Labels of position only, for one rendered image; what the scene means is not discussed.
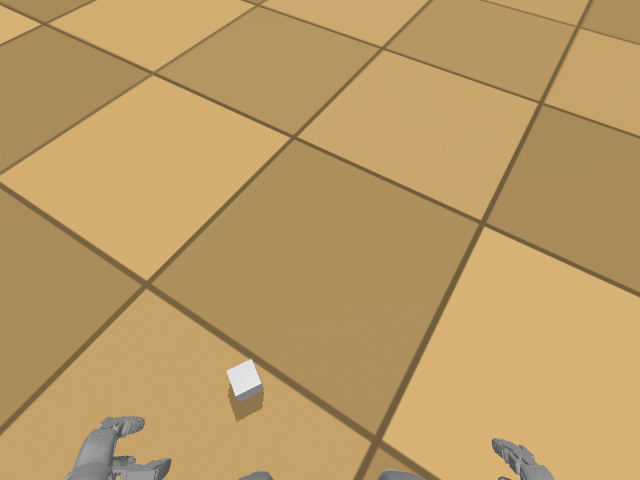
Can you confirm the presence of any right robot hand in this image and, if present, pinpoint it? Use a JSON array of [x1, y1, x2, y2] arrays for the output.
[[492, 438, 555, 480]]

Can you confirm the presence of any left robot hand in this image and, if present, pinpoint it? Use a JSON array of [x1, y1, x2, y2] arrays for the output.
[[73, 416, 171, 480]]

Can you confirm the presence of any cube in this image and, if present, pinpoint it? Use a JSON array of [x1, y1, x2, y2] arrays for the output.
[[226, 359, 264, 402]]

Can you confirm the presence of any left robot arm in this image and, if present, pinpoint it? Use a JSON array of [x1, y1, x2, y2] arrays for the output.
[[64, 462, 113, 480]]

